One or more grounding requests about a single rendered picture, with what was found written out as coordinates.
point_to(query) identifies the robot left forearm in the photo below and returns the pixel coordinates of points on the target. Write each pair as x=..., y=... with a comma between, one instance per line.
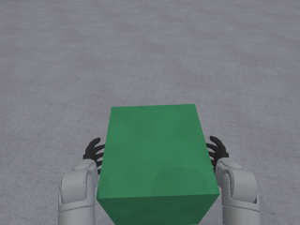
x=76, y=196

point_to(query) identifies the right robot hand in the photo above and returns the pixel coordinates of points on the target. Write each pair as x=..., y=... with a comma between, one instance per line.
x=220, y=151

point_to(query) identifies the left robot hand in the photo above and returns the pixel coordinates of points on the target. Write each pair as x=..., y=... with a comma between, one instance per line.
x=90, y=152

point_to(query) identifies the carton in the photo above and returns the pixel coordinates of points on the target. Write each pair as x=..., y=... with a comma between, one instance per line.
x=156, y=168

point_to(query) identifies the robot right forearm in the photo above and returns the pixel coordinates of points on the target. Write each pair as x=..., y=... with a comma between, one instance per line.
x=239, y=193

